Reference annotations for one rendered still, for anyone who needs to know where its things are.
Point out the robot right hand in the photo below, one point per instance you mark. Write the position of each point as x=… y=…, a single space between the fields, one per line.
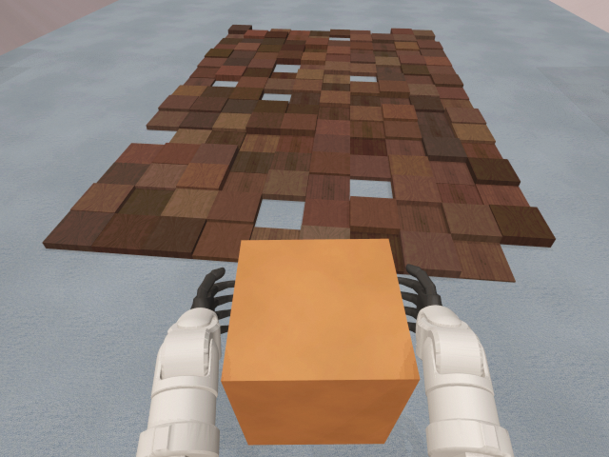
x=427 y=294

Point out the robot right forearm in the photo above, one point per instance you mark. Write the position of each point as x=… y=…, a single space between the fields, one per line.
x=462 y=411

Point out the carton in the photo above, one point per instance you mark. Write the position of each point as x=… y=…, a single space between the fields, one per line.
x=318 y=349

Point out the robot left forearm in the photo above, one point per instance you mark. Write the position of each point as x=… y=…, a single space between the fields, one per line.
x=181 y=421

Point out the robot left hand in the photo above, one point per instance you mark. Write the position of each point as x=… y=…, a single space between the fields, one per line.
x=207 y=290

